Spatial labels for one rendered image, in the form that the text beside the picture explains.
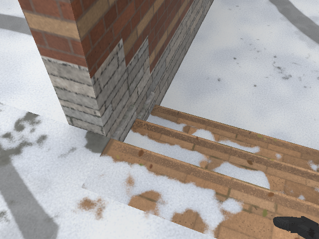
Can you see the robot right hand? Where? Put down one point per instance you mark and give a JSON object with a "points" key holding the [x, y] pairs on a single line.
{"points": [[303, 226]]}

